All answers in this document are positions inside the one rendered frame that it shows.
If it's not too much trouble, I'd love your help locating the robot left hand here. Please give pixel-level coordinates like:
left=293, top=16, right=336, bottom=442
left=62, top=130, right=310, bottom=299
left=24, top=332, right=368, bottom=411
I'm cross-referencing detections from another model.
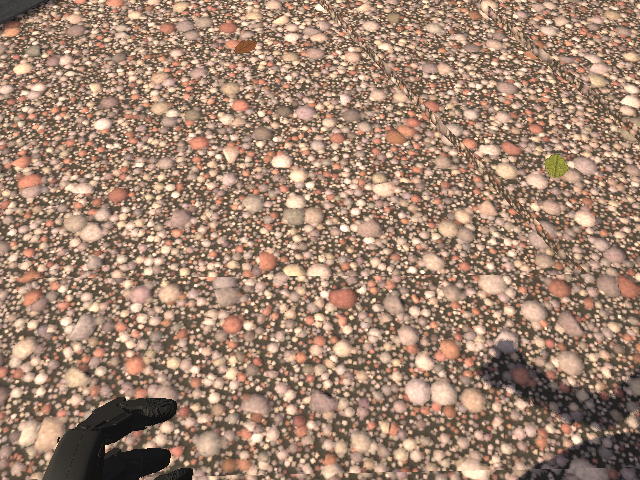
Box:
left=42, top=397, right=193, bottom=480

